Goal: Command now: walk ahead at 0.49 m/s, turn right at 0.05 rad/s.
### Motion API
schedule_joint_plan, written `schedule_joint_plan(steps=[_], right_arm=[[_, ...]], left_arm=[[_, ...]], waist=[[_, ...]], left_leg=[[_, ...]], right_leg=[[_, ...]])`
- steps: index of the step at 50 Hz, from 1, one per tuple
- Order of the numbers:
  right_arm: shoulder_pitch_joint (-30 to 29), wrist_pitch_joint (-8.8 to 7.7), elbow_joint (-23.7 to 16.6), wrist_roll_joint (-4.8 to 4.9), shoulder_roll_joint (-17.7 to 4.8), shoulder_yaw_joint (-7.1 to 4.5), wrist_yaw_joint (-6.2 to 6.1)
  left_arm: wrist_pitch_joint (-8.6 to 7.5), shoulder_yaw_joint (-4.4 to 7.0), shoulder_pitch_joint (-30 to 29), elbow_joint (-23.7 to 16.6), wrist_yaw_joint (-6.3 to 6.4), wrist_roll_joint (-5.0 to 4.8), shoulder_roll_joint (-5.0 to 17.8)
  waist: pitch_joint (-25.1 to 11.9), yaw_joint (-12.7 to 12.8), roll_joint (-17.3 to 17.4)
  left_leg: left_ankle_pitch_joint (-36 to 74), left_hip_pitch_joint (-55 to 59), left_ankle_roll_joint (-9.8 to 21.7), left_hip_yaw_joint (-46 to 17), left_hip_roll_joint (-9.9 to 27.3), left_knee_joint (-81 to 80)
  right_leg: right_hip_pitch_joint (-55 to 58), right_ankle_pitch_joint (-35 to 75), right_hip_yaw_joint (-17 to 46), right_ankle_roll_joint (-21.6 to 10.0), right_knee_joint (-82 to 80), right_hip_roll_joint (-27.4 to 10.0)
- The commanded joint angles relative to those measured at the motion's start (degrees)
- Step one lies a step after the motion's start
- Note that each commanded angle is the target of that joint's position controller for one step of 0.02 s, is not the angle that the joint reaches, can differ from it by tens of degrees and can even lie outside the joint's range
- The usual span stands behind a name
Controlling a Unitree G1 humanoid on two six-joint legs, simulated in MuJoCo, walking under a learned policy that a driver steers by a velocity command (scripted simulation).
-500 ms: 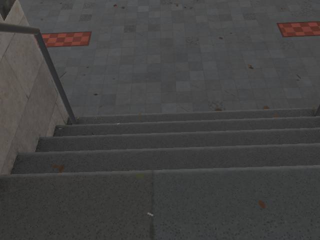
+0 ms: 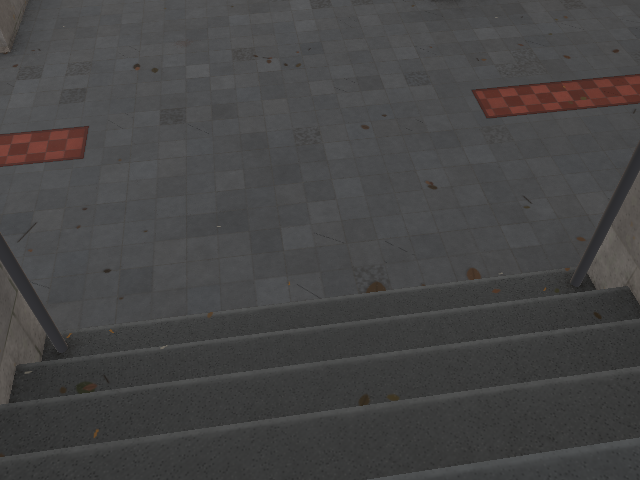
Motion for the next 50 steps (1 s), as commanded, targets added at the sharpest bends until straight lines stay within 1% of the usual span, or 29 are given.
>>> schedule_joint_plan(steps=[1, 3, 8, 10, 11, 12, 13, 14, 15, 17, 19, 22, 25, 26, 28, 29, 30, 31, 32, 33, 34, 35, 36, 37, 38, 40, 44, 48, 50], right_arm=[[-4.69, -1.86, -5.04, -0.31, -6.63, -0.66, 1.19], [0.24, -1.86, -3.15, 0.01, -7.93, -0.98, 1.01], [2.30, 0.03, -1.35, -0.43, -9.01, -1.51, -0.84], [0.99, 0.34, -2.05, -0.07, -10.28, -1.83, -1.23], [2.50, 0.11, -2.12, -0.65, -9.37, -1.58, -1.29], [7.52, -0.50, -3.83, -1.51, -3.89, 0.40, -0.81], [1.91, -0.31, -4.45, -1.67, -4.99, 0.24, 0.52], [-7.19, -0.09, -7.58, -0.58, -5.56, 0.02, 0.79], [-11.26, -0.25, -8.33, -0.21, -7.50, -0.40, -0.50], [-10.20, -0.18, -9.23, -1.82, -5.95, -0.08, -2.34], [-10.80, 0.48, -10.55, -1.72, -2.64, 0.74, -3.07], [-12.64, 1.31, -11.86, -0.73, -4.65, 0.57, -2.97], [-16.25, 2.14, -14.77, -0.86, -2.06, 1.59, -1.52], [-8.59, 1.61, -12.45, -1.86, -2.29, 1.77, -0.87], [-3.45, 0.61, -13.86, -1.90, -5.82, 0.51, -2.08], [3.17, 0.45, -13.38, -1.83, -7.44, -0.08, -3.20], [7.02, 0.90, -13.28, -0.08, -9.36, -1.00, -4.02], [6.98, 0.87, -12.83, 1.49, -11.82, -1.31, -4.71], [8.11, 0.15, -12.89, 1.32, -14.75, -1.45, -5.52], [6.16, -0.67, -13.40, -0.08, -13.59, -0.22, -3.47], [0.78, -0.93, -13.55, -2.07, -14.46, -1.47, -1.31], [-4.41, -1.42, -13.54, -0.07, -9.27, -0.95, -0.03], [-7.71, -1.56, -14.09, 1.38, -4.01, 0.34, -0.18], [-10.69, -1.35, -14.60, 0.33, -0.47, 1.66, -0.98], [-9.02, -1.32, -13.42, 0.10, -0.39, 1.81, -1.64], [-0.40, -1.50, -9.00, 0.57, -3.84, 1.18, -2.47], [2.26, -0.93, -6.46, -2.13, -9.12, 0.37, -0.71], [-1.35, -1.36, -7.87, -0.25, -10.93, -0.01, -0.55], [-8.70, -1.03, -10.49, -0.51, -14.56, -1.26, 0.47]], left_arm=[[1.34, -1.08, 3.31, -0.96, -0.62, -0.54, -0.21], [1.61, -0.34, 0.76, -1.10, -0.32, -1.09, 2.34], [0.85, 0.62, -5.97, -2.52, 0.16, -2.06, 3.14], [-0.73, 2.57, -3.15, -1.88, 0.46, -3.11, 6.74], [-1.99, 4.25, 3.57, -0.05, 0.93, -3.64, 10.13], [-2.11, 4.52, 15.56, 2.55, 0.93, -4.27, 11.99], [-1.74, 4.59, 28.25, 7.16, 1.25, -2.85, 11.18], [-2.90, 5.56, 27.53, 8.45, 1.66, -1.84, 11.42], [-3.31, 5.46, 20.87, 7.35, 1.85, -2.31, 9.84], [-3.09, 3.00, 14.42, 6.10, 2.01, -2.55, 2.60], [-3.20, 2.34, 12.79, 4.98, 1.96, -2.38, 1.20], [-3.60, 3.19, 14.74, 4.11, 1.03, -1.98, 5.03], [-2.78, 3.68, 14.75, 2.71, -0.68, -0.92, 7.54], [-2.82, 3.10, 14.22, 2.31, -0.57, 1.24, 6.79], [-3.61, 2.46, 11.67, 0.00, 0.51, 0.29, 5.34], [-4.08, 2.87, 7.04, -1.98, 0.72, 0.01, 6.72], [-4.56, 4.27, 4.14, -3.82, 0.28, -1.67, 11.30], [-4.87, 4.76, 6.89, -3.03, -1.32, -1.43, 10.42], [-5.25, 3.03, 14.76, -2.42, -2.21, -1.07, 3.02], [-5.95, 1.93, 24.64, -0.07, -1.99, -1.72, -2.57], [-5.34, 3.48, 24.58, -1.46, -1.26, -2.78, 2.08], [-3.82, 3.85, 16.69, -2.60, 0.35, -1.87, 6.62], [-2.58, 3.16, 13.09, -3.23, 1.43, -0.92, 5.34], [-1.52, 2.05, 13.08, -2.32, 1.32, 0.20, 3.13], [-1.11, 1.30, 10.89, -3.04, 0.89, 0.44, 1.01], [-1.17, 1.15, 8.77, -3.27, -1.40, -0.44, 1.30], [-0.87, 0.81, 6.76, -3.15, -3.09, -0.53, 2.45], [-0.72, 2.07, 3.52, -6.66, -0.41, -0.03, 5.91], [-1.54, 3.67, 15.83, -3.31, 0.44, -0.96, 8.05]], waist=[[2.70, 4.14, 5.33], [2.28, 2.91, 5.39], [1.97, 1.74, 6.14], [0.14, 3.71, 5.10], [-4.19, 5.13, 3.08], [-17.92, 7.14, -7.37], [-17.68, 13.33, -6.46], [-8.21, 14.53, -3.60], [-1.34, 12.82, -2.25], [-0.88, 7.28, -0.78], [-0.42, 4.34, 0.81], [0.57, 4.86, 1.33], [0.63, 4.72, -2.35], [-0.32, 1.95, -1.86], [-1.97, -1.72, 0.55], [-2.94, -5.63, 1.81], [-3.24, -8.93, 2.92], [-2.95, -6.25, 2.73], [-9.66, -2.29, 9.80], [-10.25, 4.16, 11.69], [0.76, 5.42, 12.71], [1.57, 4.81, 4.59], [-1.45, 4.67, -0.05], [0.11, 5.25, -0.40], [1.50, 4.71, 3.56], [1.24, 2.22, 6.00], [-0.42, 2.53, 8.54], [-0.69, 4.02, 8.57], [-2.25, 10.88, 5.87]], left_leg=[[19.69, -14.31, 11.24, -7.53, 14.96, -9.66], [26.48, -2.46, 10.87, -7.53, 18.04, -7.06], [29.71, 11.44, 6.78, -3.11, 20.55, -1.90], [36.54, 9.02, 4.50, 0.49, 17.79, 4.34], [34.06, 3.47, 1.38, 3.71, 14.04, 13.32], [12.27, -14.46, -3.73, 3.65, 7.41, 28.92], [-19.95, -27.41, -4.40, -1.56, 2.36, 42.44], [-20.38, -37.44, -1.49, -8.48, 5.37, 49.51], [-16.82, -38.94, -0.67, -9.40, 8.19, 52.02], [-12.68, -31.05, -0.16, -9.57, 11.09, 48.34], [-12.51, -25.94, -2.07, -8.64, 11.82, 43.67], [-4.39, -21.98, -4.72, -5.18, 9.47, 32.37], [5.28, -8.72, -4.62, -0.01, 5.45, 27.87], [16.14, -2.48, -4.63, -1.19, 6.29, 38.98], [5.29, -1.86, -4.99, -1.45, 6.30, 41.11], [0.02, 6.07, -4.48, -1.56, 5.26, 38.73], [-10.08, 9.82, -5.97, 4.70, 0.88, 27.62], [-6.54, 10.53, -3.08, -2.08, 6.13, 14.58], [19.18, 17.84, 9.63, -19.97, 19.25, 12.49], [52.96, 18.27, 23.67, -34.19, 32.05, 12.34], [40.85, 8.06, 28.02, -47.77, 39.85, 4.37], [29.76, 4.37, 23.48, -40.06, 36.59, 3.68], [26.17, 2.94, 18.32, -30.23, 28.74, 4.40], [28.05, -2.62, 14.65, -22.06, 23.34, 4.04], [27.17, -6.31, 12.35, -15.92, 19.09, 3.84], [25.34, -8.97, 11.23, -9.49, 15.78, 3.07], [21.68, -15.92, 10.20, -7.67, 16.43, 8.07], [24.14, -7.79, 9.71, -11.20, 21.45, 13.40], [28.48, -19.58, 7.15, -4.81, 17.02, 25.37]], right_leg=[[12.01, 13.13, -2.29, 1.58, -9.77, 1.19], [6.00, 14.66, -1.25, 1.53, -15.01, 1.25], [5.28, 11.30, -1.90, -0.27, -21.93, 3.38], [16.48, 12.75, -4.47, -2.86, -24.30, 7.30], [29.05, 19.91, -2.05, -5.87, -22.27, 7.46], [55.35, 16.86, 18.06, -17.16, -25.41, -4.00], [62.70, 9.05, 36.30, -20.23, -35.16, -10.65], [58.38, -3.65, 34.16, -15.04, -37.99, -9.04], [48.21, -4.24, 29.38, -12.98, -38.57, -7.04], [35.61, 4.08, 23.23, -13.06, -40.58, -4.65], [27.33, 9.40, 19.75, -13.07, -42.06, -3.52], [18.65, 8.80, 15.17, -11.56, -42.81, 0.14], [4.02, 7.15, 11.52, -10.20, -41.24, 5.03], [-1.17, 14.81, 11.35, -9.79, -35.38, 4.65], [-0.03, 27.11, 14.82, -10.44, -24.96, 3.45], [-4.09, 34.84, 15.32, -9.42, -17.92, 4.18], [-3.91, 37.78, 13.95, -10.50, -12.72, 7.12], [1.02, 28.03, 17.26, -10.31, -5.18, 6.19], [-0.47, 5.47, 13.32, -4.97, 15.60, 12.16], [-11.67, -21.53, 9.58, -0.99, 33.52, 15.08], [-23.92, -20.23, 12.88, 1.58, 42.24, 11.73], [-25.52, -14.11, 12.69, 3.40, 42.43, 6.40], [-22.84, -9.38, 10.52, 5.40, 37.08, 5.17], [-17.52, -4.99, 9.43, 6.84, 28.76, 3.19], [-13.59, -4.39, 5.55, 7.37, 23.20, 2.42], [-9.23, -0.62, -0.05, 7.55, 14.28, 2.34], [3.79, 12.34, -3.56, 4.70, 8.61, 3.34], [2.54, 0.57, -3.80, 2.07, 3.09, 4.99], [27.18, 1.16, -10.18, 0.95, -6.41, 9.96]])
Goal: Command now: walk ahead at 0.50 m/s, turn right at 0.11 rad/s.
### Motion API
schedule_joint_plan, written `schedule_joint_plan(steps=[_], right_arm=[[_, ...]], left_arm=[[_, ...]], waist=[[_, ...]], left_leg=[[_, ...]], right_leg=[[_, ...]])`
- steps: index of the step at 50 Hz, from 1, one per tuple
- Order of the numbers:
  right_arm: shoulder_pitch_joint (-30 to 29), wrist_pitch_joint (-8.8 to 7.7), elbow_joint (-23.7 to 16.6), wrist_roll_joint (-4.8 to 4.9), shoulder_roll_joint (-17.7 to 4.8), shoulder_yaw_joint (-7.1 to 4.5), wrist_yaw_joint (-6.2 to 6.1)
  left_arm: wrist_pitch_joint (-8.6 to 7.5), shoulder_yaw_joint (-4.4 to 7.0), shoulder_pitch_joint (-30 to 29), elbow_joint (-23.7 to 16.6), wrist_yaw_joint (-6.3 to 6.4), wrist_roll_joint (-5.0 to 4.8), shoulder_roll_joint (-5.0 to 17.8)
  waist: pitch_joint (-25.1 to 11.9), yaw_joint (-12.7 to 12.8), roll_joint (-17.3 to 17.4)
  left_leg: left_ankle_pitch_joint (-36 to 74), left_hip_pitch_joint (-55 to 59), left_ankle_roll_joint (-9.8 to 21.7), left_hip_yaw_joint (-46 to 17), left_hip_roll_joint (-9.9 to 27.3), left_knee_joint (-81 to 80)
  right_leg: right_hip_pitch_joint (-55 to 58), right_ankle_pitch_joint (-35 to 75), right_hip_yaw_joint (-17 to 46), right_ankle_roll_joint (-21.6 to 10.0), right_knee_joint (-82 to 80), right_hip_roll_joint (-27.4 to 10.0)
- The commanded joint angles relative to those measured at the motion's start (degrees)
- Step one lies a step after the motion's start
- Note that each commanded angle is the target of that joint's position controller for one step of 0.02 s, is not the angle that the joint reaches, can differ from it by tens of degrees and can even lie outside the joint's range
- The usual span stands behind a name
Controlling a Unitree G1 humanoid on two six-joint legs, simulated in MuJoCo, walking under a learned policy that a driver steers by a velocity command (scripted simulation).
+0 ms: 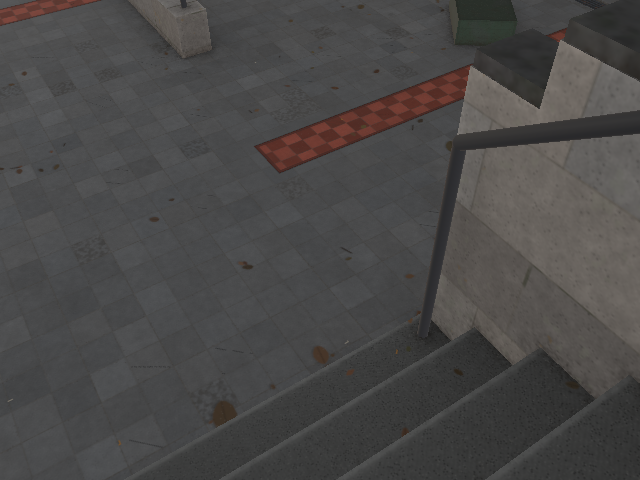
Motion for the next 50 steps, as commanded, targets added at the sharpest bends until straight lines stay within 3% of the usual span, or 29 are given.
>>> schedule_joint_plan(steps=[1, 2, 3, 4, 6, 9, 10, 11, 17, 20, 21, 22, 23, 24, 25, 26, 28, 32, 34, 39, 40, 42, 43, 44, 45, 46, 47, 48, 50], right_arm=[[-13.02, -0.73, -8.32, -0.29, -12.50, -3.49, 1.55], [-4.98, -0.55, -7.93, -1.48, -3.43, -1.52, 2.81], [-9.68, -1.01, -12.36, 1.38, -0.32, -0.57, 2.86], [-15.34, -0.44, -13.67, 1.37, -3.10, -1.67, 1.37], [-12.57, 1.09, -11.56, -1.18, -3.78, -1.80, -0.66], [-3.21, 1.99, -7.02, -4.15, -0.30, -0.17, 0.62], [-2.67, 1.30, -6.62, -3.21, -1.68, -0.91, 1.38], [-8.11, 4.85, -10.79, 5.10, -6.24, -3.64, -0.71], [-15.03, 8.16, -11.45, 5.35, -4.68, -3.67, -1.27], [2.91, 7.08, -3.67, 3.82, -6.24, -4.90, -1.17], [9.06, 6.36, -2.25, 3.57, -8.03, -4.96, -0.36], [5.79, 5.70, -3.69, 3.76, -9.98, -3.99, 1.01], [8.45, 5.48, -2.82, 4.87, -12.48, -5.20, 1.47], [8.17, 5.38, -2.18, 5.56, -16.17, -6.53, -0.07], [0.58, 5.15, -4.20, 5.33, -8.61, -4.27, -1.01], [0.45, 4.30, -3.32, 4.14, -8.63, -3.53, -1.31], [1.95, 3.01, -0.70, 3.19, -5.16, -1.60, -1.53], [-4.49, 1.15, -2.97, 4.36, -7.22, -1.15, -2.22], [-2.58, 1.29, -1.85, 4.08, -10.68, -2.46, -2.10], [4.28, 3.77, -2.06, 2.25, -8.17, -2.63, -1.97], [3.83, 0.12, 0.56, -5.59, -3.84, -0.33, 0.69], [-5.19, -2.21, -2.25, -5.34, -9.41, -2.37, 2.56], [-13.04, -2.92, -3.83, -3.15, -16.07, -4.96, 4.36], [-12.37, -2.85, -4.74, -2.98, -13.75, -5.81, 5.02], [-4.71, -1.81, -5.37, -0.95, -2.53, -3.61, 5.29], [-7.44, -0.86, -8.05, 1.27, -1.30, -3.37, 3.29], [-12.26, 0.10, -9.23, 1.39, -4.78, -4.00, 1.68], [-11.16, 1.29, -7.94, 0.61, -6.36, -4.07, 0.21], [-1.50, 2.87, -2.59, -2.88, -0.16, -0.86, -0.28]], left_arm=[[-1.31, 4.66, 25.89, 5.21, 2.18, -1.03, 10.76], [-1.70, 4.17, 31.99, 6.73, 2.56, -1.29, 12.83], [-2.87, 3.30, 34.69, 6.96, 1.35, -0.62, 10.34], [-3.39, 2.26, 28.24, 7.62, 0.60, -1.34, 6.72], [-2.40, -1.04, 15.64, 5.01, 0.93, -2.36, -0.91], [-2.65, -2.99, 6.42, 1.98, 3.73, 0.32, -3.96], [-3.20, -2.75, 8.44, 1.92, 4.91, 0.46, -1.89], [-2.51, 1.88, 12.21, 7.19, 5.25, -5.38, 10.32], [3.05, 2.42, 19.08, 8.85, 8.51, -2.38, 5.88], [5.28, 2.46, 20.90, 10.60, 9.28, -2.47, 4.13], [5.07, 2.52, 19.82, 10.85, 7.75, -3.33, 0.44], [4.31, 1.89, 21.26, 7.10, 7.62, -4.35, -0.87], [3.54, 1.71, 20.50, 7.36, 7.86, -4.31, 0.64], [3.19, 1.81, 15.66, 5.10, 8.16, -3.70, 3.07], [4.33, 2.78, 8.93, 5.62, 7.94, -2.09, 7.26], [5.35, 2.51, 5.45, 5.54, 7.41, -1.88, 5.88], [6.28, 1.77, 4.22, 6.14, 6.70, -1.92, 2.05], [5.54, 0.42, 1.36, 5.85, 3.48, -1.48, -1.55], [6.77, 2.12, 7.19, 9.73, 3.52, -1.95, 1.14], [6.56, 3.17, -4.92, 7.10, 3.23, -2.55, 2.84], [3.13, 0.65, -0.94, 4.65, 0.22, 2.71, -1.00], [0.43, 3.12, 16.23, 8.74, 0.02, 2.08, 3.89], [-0.05, 4.78, 25.84, 11.17, 0.51, -0.32, 6.95], [-0.42, 5.00, 36.58, 16.17, 1.00, 1.46, 8.25], [-1.27, 2.03, 35.97, 16.36, -0.29, 2.04, 5.01], [-1.97, 1.99, 31.78, 15.70, -1.83, 2.28, 5.20], [-2.59, 1.47, 24.75, 14.17, -2.48, 1.89, 3.70], [-2.26, -0.22, 16.69, 12.88, -1.85, 0.99, -1.59], [-1.78, -2.35, 2.43, 7.80, 0.17, 0.91, -6.97]], waist=[[-1.69, 16.24, -4.90], [-10.61, 14.20, -16.68], [-4.75, 16.63, -10.40], [6.80, 13.54, -5.80], [3.79, 6.57, -0.80], [4.48, 1.84, -0.71], [2.28, 2.99, -0.63], [2.26, -1.38, -5.05], [12.01, 7.87, -2.84], [7.55, 3.20, 5.26], [3.82, 0.65, 13.99], [3.98, 6.96, 11.52], [0.84, 6.44, 7.35], [1.73, 4.79, 12.84], [9.28, 6.35, 0.52], [14.94, 5.56, 4.21], [20.21, 8.10, -1.98], [16.01, 9.70, 2.84], [12.53, 10.67, 6.59], [16.07, 3.60, 6.39], [17.66, 7.58, 8.24], [8.00, 14.95, 2.03], [5.73, 22.10, -0.07], [-0.59, 24.29, -14.59], [-6.11, 15.73, -11.46], [3.68, 13.30, -1.28], [10.15, 12.32, -4.04], [8.47, 8.45, 0.63], [7.67, 0.38, -0.03]], left_leg=[[41.60, -26.69, 8.51, -1.70, 1.82, 20.65], [-5.78, -37.47, 4.34, -2.25, -6.83, 43.19], [-4.67, -47.38, 5.77, -12.28, -9.36, 45.05], [2.43, -51.97, 5.82, -13.56, -4.29, 45.37], [8.71, -41.57, 4.02, -12.15, -0.38, 41.04], [37.26, -24.19, 2.21, -10.76, 1.38, 25.18], [46.29, -16.29, 1.21, -7.14, 0.40, 18.14], [48.19, -6.13, 0.04, -3.66, -5.99, 15.72], [47.11, -4.21, 1.13, -4.14, -2.04, -16.06], [47.36, 18.97, 4.02, -1.44, 0.20, -27.34], [62.79, 27.51, 7.14, -10.99, 7.29, -11.81], [75.49, 27.88, 6.63, -16.90, 13.48, 1.81], [64.48, 28.90, 9.03, -21.89, 18.56, -2.29], [25.16, 26.08, 17.06, -34.87, 26.32, -15.76], [3.95, 16.13, 15.46, -32.25, 20.14, -22.20], [5.91, 6.24, 16.39, -34.59, 20.66, -22.97], [15.84, -4.90, 14.17, -29.00, 15.81, -17.12], [14.93, -22.82, 10.51, -18.42, 6.42, -21.58], [25.89, -16.94, 11.06, -18.20, 7.64, -17.53], [31.92, 0.96, 14.25, -19.20, 9.71, -13.00], [38.64, -4.93, 16.68, -21.61, 12.46, -5.21], [52.42, -15.64, 14.35, -12.54, 6.86, 7.27], [51.33, -25.08, 14.57, -12.12, 3.34, 20.67], [22.35, -34.48, 12.75, -12.00, -7.62, 47.82], [-1.65, -40.21, 12.08, -17.65, -13.27, 54.06], [3.03, -46.95, 10.38, -21.86, -13.64, 55.90], [7.20, -55.93, 8.22, -22.79, -9.30, 53.67], [12.05, -52.54, 6.47, -21.85, -4.44, 50.17], [28.69, -29.86, 3.62, -15.51, -0.68, 36.47]], right_leg=[[41.76, 4.97, -5.53, -4.30, -10.53, 5.45], [53.83, 22.45, 18.00, -17.21, -18.08, -9.40], [46.06, 13.10, 33.93, -21.84, -26.67, -16.61], [31.19, -1.05, 36.91, -20.71, -25.89, -18.71], [13.79, 1.27, 25.97, -18.18, -18.02, -14.52], [-6.67, -1.11, 11.96, -11.10, -14.81, -5.52], [-10.01, -6.17, 7.48, -10.12, -12.92, -2.61], [-12.53, -9.38, 11.36, -8.84, -15.26, -5.96], [3.51, -12.94, 11.92, -8.14, 3.85, -5.77], [0.28, -2.80, 5.52, -9.31, 34.12, 0.61], [-15.52, -37.11, 1.76, -7.82, 64.90, 9.60], [-27.70, -37.69, 5.36, -7.65, 77.81, 9.04], [-34.26, -31.39, 7.93, -7.49, 81.50, 8.31], [-41.67, -26.18, 6.31, -4.73, 76.28, 5.19], [-41.52, -15.01, 7.40, -2.56, 65.03, 1.47], [-38.44, -13.70, 7.98, -0.96, 60.54, 1.09], [-35.83, -8.47, 10.39, 0.73, 54.03, 0.33], [-8.12, 20.89, 0.88, 3.10, 15.33, -0.51], [-4.35, 26.45, 1.50, 1.96, 18.98, -1.25], [-8.71, 8.98, -2.57, 0.88, 8.86, -1.16], [-8.97, 8.61, 2.01, 0.19, 13.73, -1.36], [19.45, -1.40, -4.66, -0.26, 11.15, 3.90], [33.81, -6.44, -5.73, -0.68, 1.21, 6.39], [46.06, 0.86, 1.29, -7.04, -4.08, 3.56], [45.88, 16.71, 27.73, -19.74, -15.52, -11.29], [37.27, 24.73, 34.81, -24.38, -19.93, -17.21], [28.33, 10.82, 41.35, -25.56, -21.63, -22.23], [21.14, 8.07, 35.05, -22.63, -18.79, -19.95], [-2.84, 9.72, 15.77, -12.55, -17.39, -9.42]])
Over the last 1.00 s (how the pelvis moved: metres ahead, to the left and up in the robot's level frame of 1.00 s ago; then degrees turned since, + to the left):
0.43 -0.14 -0.03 -22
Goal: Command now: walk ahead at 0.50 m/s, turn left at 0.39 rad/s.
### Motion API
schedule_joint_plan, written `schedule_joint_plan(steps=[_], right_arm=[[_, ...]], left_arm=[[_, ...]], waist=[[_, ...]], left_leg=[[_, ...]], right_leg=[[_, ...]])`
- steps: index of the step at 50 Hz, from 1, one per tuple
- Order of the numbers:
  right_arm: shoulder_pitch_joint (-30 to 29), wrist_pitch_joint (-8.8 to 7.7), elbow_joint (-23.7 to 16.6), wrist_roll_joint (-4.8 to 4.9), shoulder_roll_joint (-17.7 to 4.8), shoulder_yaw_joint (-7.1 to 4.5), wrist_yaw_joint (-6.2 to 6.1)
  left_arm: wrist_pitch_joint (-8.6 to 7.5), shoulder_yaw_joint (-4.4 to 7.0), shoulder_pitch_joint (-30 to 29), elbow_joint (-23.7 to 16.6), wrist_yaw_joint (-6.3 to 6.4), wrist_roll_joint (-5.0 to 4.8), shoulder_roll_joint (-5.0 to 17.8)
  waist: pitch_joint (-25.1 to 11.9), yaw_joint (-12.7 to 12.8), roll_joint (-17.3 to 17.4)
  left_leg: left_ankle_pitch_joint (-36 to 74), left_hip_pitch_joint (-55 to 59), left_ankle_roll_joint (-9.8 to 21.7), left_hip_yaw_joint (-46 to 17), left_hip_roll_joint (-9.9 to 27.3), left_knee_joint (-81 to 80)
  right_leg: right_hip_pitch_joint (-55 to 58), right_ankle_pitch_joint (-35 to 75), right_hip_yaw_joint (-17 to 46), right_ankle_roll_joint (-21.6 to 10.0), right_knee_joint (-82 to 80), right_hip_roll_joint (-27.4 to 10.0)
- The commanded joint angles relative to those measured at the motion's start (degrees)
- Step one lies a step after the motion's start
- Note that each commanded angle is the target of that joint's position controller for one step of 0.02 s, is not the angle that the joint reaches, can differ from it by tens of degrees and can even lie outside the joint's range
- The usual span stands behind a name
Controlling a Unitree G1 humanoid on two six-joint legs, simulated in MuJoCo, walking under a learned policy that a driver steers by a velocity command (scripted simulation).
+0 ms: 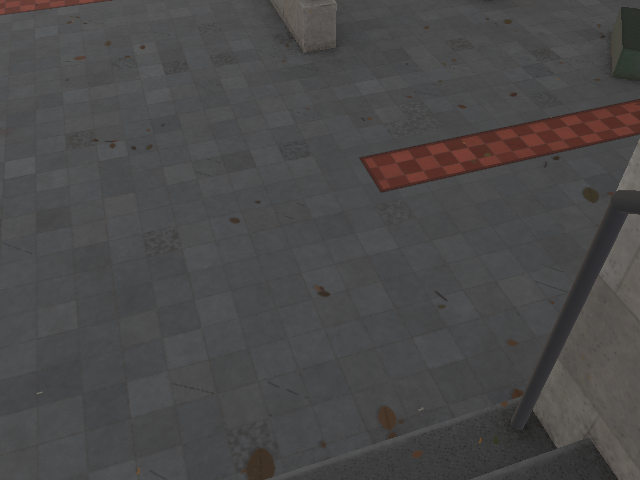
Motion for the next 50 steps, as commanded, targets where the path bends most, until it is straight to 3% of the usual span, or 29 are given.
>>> schedule_joint_plan(steps=[1, 4, 8, 12, 13, 14, 15, 16, 17, 18, 19, 20, 21, 23, 27, 30, 33, 34, 35, 36, 37, 38, 39, 40, 41, 43, 46, 48, 50], right_arm=[[11.79, 1.37, 2.37, -3.48, 4.23, 2.95, -0.05], [4.43, -0.35, 0.94, -0.31, -0.78, 0.75, 2.24], [-17.87, 1.05, -6.77, -0.04, -1.76, 1.31, 1.08], [2.46, 1.32, -0.16, -1.50, -3.98, -0.33, -0.36], [9.85, 1.13, 3.64, -0.50, -6.81, -1.96, -0.10], [22.92, 1.01, 8.36, -0.99, -8.60, -3.49, 0.29], [27.58, 1.18, 10.52, -0.69, -13.42, -4.38, -0.07], [31.81, 0.25, 12.01, -1.21, -15.15, -5.25, 0.20], [23.01, -0.97, 8.64, -0.31, -11.25, -4.17, 0.46], [15.29, -1.07, 8.03, 0.04, -4.74, -1.74, 1.52], [11.54, -1.19, 8.52, -1.94, 3.54, 1.24, 1.37], [5.03, -1.30, 5.24, -1.49, 5.15, 2.66, 1.00], [1.60, -1.87, 2.57, 1.18, 6.08, 3.13, 0.57], [0.12, -2.97, 1.66, 0.12, 0.14, 3.23, 0.45], [10.51, -4.62, 1.91, 0.80, -1.39, 3.91, -3.67], [11.66, -2.23, -0.52, -0.34, -2.74, 4.10, -1.55], [9.72, -0.01, -3.15, 0.94, -7.55, 3.01, 1.23], [12.05, 0.27, -2.38, -1.20, -7.02, 3.11, 3.77], [23.16, -0.84, -0.15, 0.92, 2.98, 4.22, 4.82], [28.53, -0.97, -1.77, 4.32, 4.78, 4.28, 4.90], [19.66, 0.28, -5.38, 4.18, 0.08, 3.53, 4.17], [10.84, 0.61, -6.80, 3.00, -1.52, 3.23, 2.49], [8.00, 0.46, -6.77, 3.10, 0.85, 4.50, 1.25], [9.80, 0.52, -6.33, 3.02, 0.87, 4.49, 0.71], [10.93, 0.76, -6.19, 1.47, 3.22, 5.26, 0.64], [9.06, 1.57, -5.55, 0.61, 2.35, 5.28, 2.30], [4.54, 2.23, -6.10, -0.25, 1.93, 5.40, 4.55], [-2.57, 1.42, -8.04, -0.84, -0.32, 5.50, 3.42], [-12.33, -0.04, -8.89, -0.88, -1.84, 5.46, 2.23]], left_arm=[[-1.78, -4.26, -18.21, -9.09, 2.51, 0.05, -8.45], [-4.08, -3.70, -5.36, -5.13, 4.91, 0.62, 1.39], [-1.99, -3.57, 15.28, 3.12, 5.27, -1.06, 3.80], [-0.80, -2.30, 2.59, -0.44, 2.65, -0.02, 6.21], [0.47, -1.44, 1.35, 0.38, 1.56, -0.75, 7.44], [1.09, -0.27, 1.08, 1.45, -0.28, 0.84, 10.61], [0.88, -1.12, 7.72, 1.29, -2.78, 0.49, 3.07], [-0.10, -2.08, -1.44, -6.05, -3.53, -1.82, 0.86], [-1.71, -1.41, -10.34, -13.44, -2.74, -4.12, 3.27], [-1.35, -1.01, -11.41, -13.30, -0.87, -4.08, 4.11], [-0.64, -2.48, -9.32, -12.41, 0.99, -2.11, 0.99], [0.32, -3.14, -4.37, -9.09, 1.81, -0.34, 0.26], [1.03, -3.15, -2.68, -7.16, 1.60, 0.63, 0.33], [1.18, -4.27, -4.20, -7.77, -0.71, 0.61, -2.40], [0.79, -3.72, -17.14, -12.94, 0.37, 0.61, 5.73], [2.87, -4.15, -16.83, -15.90, 0.66, 0.60, 3.42], [1.66, -0.93, -6.81, -12.91, 0.82, -1.30, 10.32], [0.29, 2.19, 7.63, -8.75, 1.13, -1.62, 15.46], [-0.31, 3.82, 17.19, -7.06, 0.59, 0.45, 18.08], [0.07, 4.26, 13.94, -7.85, -0.99, 0.18, 21.65], [2.04, 4.36, 11.39, -7.49, -2.50, 0.28, 20.48], [2.03, 2.38, 6.20, -6.90, -2.52, -0.78, 14.58], [1.56, -0.02, 2.99, -6.21, -2.25, 0.07, 7.24], [1.02, -0.97, 3.24, -5.09, -1.95, 0.39, 4.33], [-1.23, -2.34, 1.34, -3.84, 0.17, 1.04, -0.43], [-4.01, -1.94, 0.56, -1.75, 2.24, -0.78, 1.71], [-4.06, -2.21, 7.60, 3.04, 2.49, 0.33, 5.13], [-4.43, -3.08, 12.45, 4.82, 3.83, 0.40, 4.04], [-4.24, -4.59, 10.50, 2.37, 4.79, -0.02, 1.98]], waist=[[7.22, -9.51, -3.73], [7.31, -5.23, -5.27], [11.08, 5.28, -7.69], [8.41, -6.07, -4.56], [9.18, -9.01, -0.88], [4.98, -15.05, 6.80], [-5.48, -11.08, 11.61], [-6.74, -14.21, 2.75], [0.60, -14.26, -0.12], [5.78, -9.22, -3.84], [9.78, -5.08, -9.19], [11.80, -1.55, -8.83], [13.22, -1.86, -5.89], [7.46, 0.94, 1.39], [6.28, -8.18, -7.05], [9.52, -5.65, -0.43], [8.43, -0.96, -2.79], [2.54, 4.15, -4.52], [-11.95, 2.60, -18.49], [-15.07, -2.06, -15.74], [-9.24, 2.36, -11.71], [2.18, 1.73, -5.77], [8.16, -1.93, -0.14], [12.39, -5.17, -2.01], [15.99, -7.57, -2.16], [14.16, -3.97, -2.61], [8.55, -3.57, -5.81], [7.60, -0.09, -3.95], [6.36, 1.19, -4.32]], left_leg=[[27.17, 5.39, -3.35, 2.25, 8.26, -17.11], [36.92, 25.81, -7.45, 12.51, 5.25, -32.38], [25.08, 2.16, -4.34, 7.75, 8.83, -54.19], [21.02, 31.96, -2.83, 16.17, 3.70, -55.51], [20.42, 35.18, -1.40, 14.06, 5.60, -71.33], [30.44, 51.06, 3.99, 12.93, 5.15, -71.85], [62.17, 71.13, 15.06, -0.04, 15.25, -50.59], [65.42, 80.65, 17.55, -8.49, 20.59, -49.24], [39.81, 74.65, 17.87, -18.32, 26.26, -52.38], [21.18, 61.27, 16.56, -19.30, 26.99, -56.01], [15.60, 47.60, 12.81, -12.42, 23.18, -54.94], [12.72, 28.04, 11.75, -6.10, 16.79, -57.24], [9.57, 7.31, 12.05, 0.24, 10.64, -58.62], [5.01, -18.43, 10.03, 3.47, 4.49, -56.18], [-10.21, 5.72, 6.64, -4.71, 3.55, -35.84], [-12.25, -0.47, 7.98, -14.47, 5.17, -32.51], [-6.12, 8.86, 5.66, -17.85, 2.78, -16.91], [1.95, -0.51, 1.62, -15.32, 0.42, -0.44], [-28.38, -19.28, -3.85, -3.09, -7.26, 32.31], [-26.55, -31.66, -3.53, 2.42, -5.92, 43.94], [-22.76, -39.44, -5.57, 2.84, -3.86, 46.25], [-13.86, -44.47, -5.65, 1.91, 0.36, 39.19], [-1.44, -39.60, -2.78, -0.20, 4.58, 32.15], [2.22, -32.04, -2.72, 0.50, 8.95, 26.16], [16.29, -31.79, -1.42, -0.49, 11.83, 10.85], [28.66, -26.39, -2.56, 3.62, 10.14, -4.71], [34.36, -22.50, -4.28, 6.82, 10.61, -1.96], [41.34, -34.48, -5.89, 3.20, 11.25, -15.14], [52.52, -10.80, -6.87, 7.44, 9.53, -30.20]], right_leg=[[-20.02, 20.40, 13.77, -7.47, -21.32, -10.57], [-27.62, 3.71, 1.96, -3.15, -15.83, -8.17], [6.06, 13.74, 22.06, -8.32, -10.73, -20.28], [-3.27, 28.14, 11.18, -4.29, 8.01, -16.75], [0.40, 27.97, 11.08, -2.30, 18.93, -15.80], [-7.33, 24.22, 6.28, -1.23, 46.36, -8.61], [-28.40, -10.80, 3.60, 2.07, 65.52, -0.98], [-44.49, -11.84, 7.96, 3.07, 68.27, -0.48], [-58.37, -6.76, 14.03, 5.26, 57.46, -3.00], [-58.82, -1.24, 15.30, 3.39, 49.91, -7.10], [-56.21, 10.54, 17.75, 1.02, 38.56, -11.75], [-42.92, 24.05, 16.13, -0.30, 22.10, -13.81], [-23.83, 41.31, 10.84, -0.52, 4.63, -12.51], [9.84, 51.55, 2.47, 2.82, 14.54, -7.55], [-7.13, 67.47, 9.40, 4.03, -23.58, -7.98], [7.42, 52.14, 8.13, 3.62, -28.34, -5.84], [21.54, 51.41, 6.81, -0.01, -48.00, -7.14], [39.09, 51.46, 8.46, -5.38, -38.33, -10.52], [61.45, 86.13, 11.37, -17.70, -11.98, -19.16], [62.67, 93.07, 21.78, -18.53, -14.84, -27.20], [55.01, 67.10, 34.94, -21.59, -24.05, -31.07], [40.14, 27.25, 35.17, -16.85, -31.03, -28.08], [26.26, 13.22, 28.83, -9.72, -35.77, -23.60], [12.12, 14.51, 32.23, -11.31, -39.38, -26.16], [5.53, 14.84, 27.28, -8.92, -38.45, -19.69], [-5.42, 8.12, 23.20, -11.08, -38.57, -14.13], [-5.89, 14.02, 23.97, -10.80, -32.95, -11.82], [9.98, 19.48, 29.23, -11.47, -27.97, -13.99], [-5.08, 12.40, 22.79, -10.53, -25.45, -7.67]])
Over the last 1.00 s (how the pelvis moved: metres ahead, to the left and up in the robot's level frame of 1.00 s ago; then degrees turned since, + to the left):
0.35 -0.07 -0.22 5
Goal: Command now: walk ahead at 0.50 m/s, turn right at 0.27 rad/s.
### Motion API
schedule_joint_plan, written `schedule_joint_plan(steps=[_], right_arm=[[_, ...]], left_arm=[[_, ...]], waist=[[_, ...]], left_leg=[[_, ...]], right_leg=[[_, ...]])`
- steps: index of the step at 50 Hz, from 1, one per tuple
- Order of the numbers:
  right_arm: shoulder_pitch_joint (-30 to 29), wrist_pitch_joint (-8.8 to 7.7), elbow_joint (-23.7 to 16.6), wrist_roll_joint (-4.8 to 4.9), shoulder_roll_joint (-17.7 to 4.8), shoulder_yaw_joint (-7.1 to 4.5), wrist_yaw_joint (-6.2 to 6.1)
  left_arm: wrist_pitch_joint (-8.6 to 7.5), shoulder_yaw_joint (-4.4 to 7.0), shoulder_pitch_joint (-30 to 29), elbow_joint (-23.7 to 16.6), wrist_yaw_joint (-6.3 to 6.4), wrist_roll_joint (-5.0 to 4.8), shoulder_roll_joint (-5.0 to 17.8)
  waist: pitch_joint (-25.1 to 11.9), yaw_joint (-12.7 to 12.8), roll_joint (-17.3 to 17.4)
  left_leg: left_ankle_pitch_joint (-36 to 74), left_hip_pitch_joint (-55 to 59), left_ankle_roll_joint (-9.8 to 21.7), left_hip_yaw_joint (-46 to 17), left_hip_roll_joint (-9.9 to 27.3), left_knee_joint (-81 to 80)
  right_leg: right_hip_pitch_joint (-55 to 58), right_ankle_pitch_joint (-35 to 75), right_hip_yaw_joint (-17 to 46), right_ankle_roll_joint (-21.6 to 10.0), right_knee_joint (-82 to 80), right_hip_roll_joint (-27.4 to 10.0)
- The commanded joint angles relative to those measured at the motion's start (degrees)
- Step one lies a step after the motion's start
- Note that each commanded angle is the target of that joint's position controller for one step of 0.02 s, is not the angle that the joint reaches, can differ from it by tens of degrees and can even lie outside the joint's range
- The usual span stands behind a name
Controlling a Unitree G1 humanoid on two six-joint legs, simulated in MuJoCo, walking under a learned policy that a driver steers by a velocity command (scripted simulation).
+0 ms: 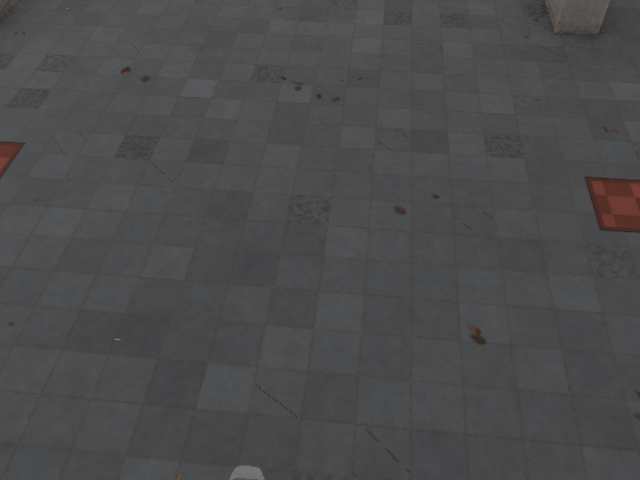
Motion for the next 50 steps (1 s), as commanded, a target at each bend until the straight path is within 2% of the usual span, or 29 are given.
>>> schedule_joint_plan(steps=[1, 7, 9, 10, 12, 13, 14, 15, 16, 17, 18, 19, 21, 22, 23, 25, 28, 30, 34, 35, 36, 39, 40, 41, 42, 43, 45, 46, 50], right_arm=[[-7.33, -1.44, -3.52, -0.42, -4.06, -0.47, -0.67], [-19.12, 0.30, -8.27, -0.61, -1.00, 0.49, -0.36], [-13.44, -0.10, -7.95, -2.16, -2.44, -0.01, -0.34], [-18.14, 0.10, -9.63, 0.06, -4.01, -0.72, -1.06], [-12.80, -0.96, -9.96, 0.01, -2.99, -0.93, -1.45], [2.86, -1.69, -3.70, 1.74, -6.16, -2.57, -2.11], [16.03, -2.23, 1.81, 1.66, -10.88, -4.85, -3.38], [30.17, -2.61, 3.82, -0.14, -10.99, -6.62, -3.63], [28.55, -2.37, 2.82, -0.15, -17.09, -7.97, -2.39], [26.64, -1.37, 2.03, -2.52, -17.32, -8.88, -0.93], [20.54, -0.56, 0.21, -2.80, -14.97, -9.17, -1.32], [13.25, -0.46, 0.12, -2.09, -4.99, -6.16, -1.34], [5.57, -2.49, 0.24, -0.02, 4.27, -2.69, -3.13], [6.52, -3.71, 1.83, 1.32, 2.48, -3.26, -3.89], [1.63, -4.72, 0.39, 1.69, 3.18, -2.35, -4.43], [5.62, -5.67, 4.40, 0.23, -5.55, -3.92, -4.52], [10.95, -7.43, 5.57, 0.58, -4.68, -2.22, -6.10], [16.07, -6.42, 8.26, -0.15, -4.32, -1.30, -4.70], [29.41, -4.18, 14.32, 2.05, -3.70, -1.09, -5.81], [22.78, -1.95, 12.18, 8.18, -4.69, -3.34, -7.78], [22.10, -0.91, 11.24, 7.64, -6.20, -3.48, -8.20], [19.54, -0.31, 10.84, 6.43, -5.70, -4.30, -6.85], [16.58, -1.71, 10.55, 6.06, -3.43, -3.98, -5.85], [11.28, -3.16, 7.80, 4.61, -3.49, -4.69, -5.76], [17.21, -4.54, 4.23, 8.51, -2.84, -4.06, -5.13], [9.68, -5.62, -0.73, 8.94, -8.22, -4.83, -5.09], [7.91, -5.47, -4.18, 9.30, -4.46, -4.87, -6.22], [5.06, -3.21, -4.79, 8.34, -4.00, -5.95, -7.66], [3.97, -1.70, -6.96, 4.97, -2.77, -7.05, -8.95]], left_arm=[[-1.06, -0.71, -0.50, -3.28, 0.83, 0.27, 5.10], [0.42, -0.25, 10.49, -0.05, 1.52, -1.34, 1.81], [0.47, 0.13, 4.36, -1.14, -0.34, 0.79, 2.82], [0.76, 1.28, 4.00, -3.50, 0.59, -2.38, 1.89], [1.43, 2.27, -1.06, -4.97, -0.84, 0.68, 6.26], [2.01, 2.13, -5.24, -6.44, -1.89, 1.37, 7.18], [2.69, 2.06, -3.28, -6.05, -3.04, -1.90, 6.16], [3.56, 2.34, -2.57, -7.61, -5.03, -1.58, 6.61], [2.38, 2.78, 6.15, -8.85, -6.39, -4.23, 2.57], [2.24, 2.47, 6.59, -11.63, -7.16, -4.42, 3.93], [2.70, 2.60, -4.38, -16.74, -6.41, -4.44, 4.91], [3.25, 2.48, -6.27, -14.66, -4.99, -3.15, 4.14], [2.22, 2.81, -7.24, -12.79, -4.94, -1.52, 4.12], [2.19, 2.49, -8.43, -12.38, -5.69, -1.14, 2.13], [2.14, 2.49, -12.66, -11.88, -6.94, -0.58, 2.02], [2.59, 2.14, -9.83, -10.59, -9.39, -1.18, 1.52], [1.45, 2.80, -29.20, -16.16, -6.78, -0.45, 8.66], [2.40, 2.49, -32.17, -17.19, -5.70, -0.11, 9.96], [3.02, 0.96, -46.46, -20.98, -5.89, -0.24, 8.81], [3.52, 1.39, -53.28, -23.83, -5.94, -14.13, 5.24], [3.86, 0.83, -52.14, -23.44, -6.34, -14.31, 5.33], [4.90, 3.55, -33.66, -17.93, -5.88, -9.54, 8.55], [5.53, 5.46, -19.56, -13.55, -5.06, -8.22, 11.67], [6.40, 6.85, -7.84, -9.75, -3.23, -7.78, 16.22], [6.13, 7.18, -5.30, -9.54, -1.97, -5.86, 20.14], [7.22, 7.56, -5.43, -12.70, -1.03, -5.64, 19.09], [7.76, 7.79, -16.04, -15.35, 0.84, -6.88, 17.98], [7.23, 7.06, -28.61, -20.41, 1.42, -7.08, 15.55], [5.34, 7.34, -34.77, -23.21, 2.58, -6.78, 14.00]], waist=[[5.74, -2.55, -6.25], [10.14, 6.05, -5.51], [8.31, 0.30, -7.04], [11.42, 4.05, -1.67], [7.53, -0.36, -5.64], [6.09, -6.65, -1.21], [6.71, -11.12, 4.29], [-6.11, -15.26, 9.45], [-14.93, -8.25, 12.07], [-18.72, -9.64, 5.30], [-9.56, -12.74, 4.56], [0.24, -8.88, -5.01], [12.06, 0.34, -4.35], [14.06, 0.08, 1.44], [11.76, -1.79, -1.63], [7.02, 0.39, 0.63], [7.22, -6.03, -0.33], [11.76, -6.17, 1.48], [17.19, -13.29, -1.00], [21.09, -15.16, -5.99], [19.74, -14.10, -6.40], [8.18, -6.20, -0.73], [2.94, 1.21, -2.49], [-3.01, 6.83, -10.26], [-18.52, 4.09, -17.55], [-23.74, 8.01, -9.10], [-18.72, -1.46, 2.98], [-5.36, -7.24, 6.64], [-1.37, -10.82, -2.00]], left_leg=[[8.40, 18.12, -1.53, 2.87, -2.60, -8.07], [-6.45, 10.34, -3.39, 1.60, -3.68, -35.82], [-10.11, 23.26, -1.54, 1.01, -4.07, -19.69], [-17.30, 16.70, -0.02, -0.40, -2.33, -47.66], [-22.88, 46.28, 1.00, 6.22, -7.67, -36.76], [-12.17, 58.80, 2.47, 2.24, -5.02, -47.51], [0.10, 69.20, 5.12, 1.70, -0.23, -65.25], [15.04, 98.43, 12.64, 1.98, 7.19, -45.34], [54.86, 110.59, 22.19, -4.29, 17.00, -20.58], [61.18, 110.58, 27.40, -10.92, 22.28, -19.70], [30.24, 102.02, 26.03, -16.47, 24.73, -27.40], [6.20, 84.23, 19.03, -11.22, 20.18, -31.22], [-12.10, 44.79, 9.93, -0.14, 8.54, -41.71], [-15.00, 35.57, 8.57, 1.64, 5.27, -42.04], [-19.75, 23.22, 10.05, 7.83, 3.18, -43.08], [-19.65, 21.25, 9.04, 4.72, 3.71, -37.89], [-32.79, 36.21, 3.63, 8.25, 0.90, -31.55], [-33.50, 42.99, 7.23, 1.62, 6.39, -29.69], [-26.41, 63.51, 6.76, -1.91, 8.15, -25.46], [-25.60, 53.93, 4.92, -1.90, 6.82, -20.77], [-21.78, 56.48, 3.90, 0.53, 6.58, -17.74], [-5.87, 44.55, 3.36, 4.64, 4.70, 4.60], [-18.07, 31.79, 1.64, 7.83, 0.32, 20.78], [-64.88, 16.85, -1.89, 13.25, -6.95, 46.85], [-75.13, -0.30, -4.64, 2.26, -5.13, 58.40], [-71.79, -5.21, -5.03, -1.11, -2.35, 50.11], [-52.90, -3.21, -2.16, -1.96, -0.09, 32.63], [-46.93, 3.68, -5.23, -0.44, -0.16, 21.15], [-36.01, 34.94, -7.96, 1.34, 0.63, -10.75]], right_leg=[[-16.77, 1.61, 20.60, -7.89, -14.54, -10.42], [9.56, 0.97, 30.68, -11.18, -1.94, -9.64], [-0.28, 10.05, 33.82, -10.83, 3.23, -10.14], [11.22, 6.57, 31.25, -8.53, 5.47, -7.99], [-5.34, 18.54, 30.24, -7.43, 8.56, -5.92], [-8.12, 15.78, 27.15, -4.66, 22.86, -3.13], [-11.02, 14.59, 24.14, -1.59, 35.48, 0.98], [-27.09, -1.74, 18.25, 1.82, 58.43, 3.24], [-44.88, -17.29, 12.34, 3.91, 78.92, 4.21], [-52.81, -16.51, 13.18, 5.92, 84.83, 3.17], [-65.52, -12.86, 11.95, 6.93, 82.17, -0.77], [-63.42, 0.76, 16.79, 5.04, 70.14, -6.01], [-41.55, 23.33, 13.96, 1.26, 41.21, -13.05], [-35.69, 27.91, 10.60, 0.97, 38.40, -12.57], [-21.69, 42.21, 9.48, 0.36, 21.35, -12.46], [-14.62, 48.55, 8.17, 1.89, 29.99, -9.82], [-17.25, 66.29, 9.27, 1.91, -0.29, -9.85], [-22.83, 59.85, 11.28, 1.92, 0.23, -11.03], [-32.50, 49.55, 7.83, 3.94, -16.21, -12.47], [-31.30, 50.87, 9.64, 3.04, -14.51, -6.17], [-30.90, 50.57, 7.29, 2.66, -16.14, -5.31], [5.82, 48.66, 0.87, -1.47, -21.91, -4.46], [27.03, 57.43, 2.92, -3.96, -25.01, -5.70], [44.80, 81.29, 10.80, -9.04, -18.64, -13.65], [67.64, 89.79, 26.90, -19.93, -1.30, -25.93], [67.28, 67.78, 31.83, -21.53, -7.65, -26.60], [44.08, 22.77, 38.85, -17.09, -20.29, -26.13], [20.17, 29.12, 37.27, -15.49, -25.47, -24.34], [-14.46, 32.15, 21.97, -10.30, -27.13, -11.67]])
Over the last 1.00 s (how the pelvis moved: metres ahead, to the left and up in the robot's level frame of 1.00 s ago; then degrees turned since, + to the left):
0.45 -0.01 -0.34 22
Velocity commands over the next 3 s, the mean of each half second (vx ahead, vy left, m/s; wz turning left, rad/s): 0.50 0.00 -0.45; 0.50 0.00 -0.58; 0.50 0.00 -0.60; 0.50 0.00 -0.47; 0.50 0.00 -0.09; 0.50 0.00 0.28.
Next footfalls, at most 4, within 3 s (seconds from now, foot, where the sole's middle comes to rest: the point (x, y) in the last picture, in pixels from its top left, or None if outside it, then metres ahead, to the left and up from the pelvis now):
0.30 left None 0.27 0.10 -0.92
0.80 right None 0.60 -0.21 -1.11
1.16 left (399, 407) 0.89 -0.10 -1.11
1.66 right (541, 428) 0.86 -0.49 -1.11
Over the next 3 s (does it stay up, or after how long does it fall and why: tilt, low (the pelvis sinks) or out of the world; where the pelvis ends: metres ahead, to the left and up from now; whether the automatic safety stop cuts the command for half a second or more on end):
stays up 1.14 -0.94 -0.32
